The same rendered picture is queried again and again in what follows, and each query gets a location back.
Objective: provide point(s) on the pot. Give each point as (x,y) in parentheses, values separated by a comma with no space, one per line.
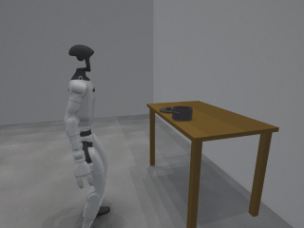
(182,113)

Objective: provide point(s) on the robot head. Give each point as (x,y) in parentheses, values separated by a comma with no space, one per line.
(82,53)

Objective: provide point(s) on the right robot hand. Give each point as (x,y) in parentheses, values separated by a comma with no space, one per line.
(82,169)

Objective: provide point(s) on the lid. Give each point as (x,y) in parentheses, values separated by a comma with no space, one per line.
(164,110)

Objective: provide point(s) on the robot right upper arm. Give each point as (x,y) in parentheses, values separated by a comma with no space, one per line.
(78,90)

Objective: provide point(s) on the table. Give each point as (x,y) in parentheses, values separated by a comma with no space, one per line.
(210,123)

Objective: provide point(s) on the right robot thigh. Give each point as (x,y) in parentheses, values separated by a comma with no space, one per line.
(97,168)

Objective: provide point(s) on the robot right forearm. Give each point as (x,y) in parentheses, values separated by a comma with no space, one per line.
(74,136)

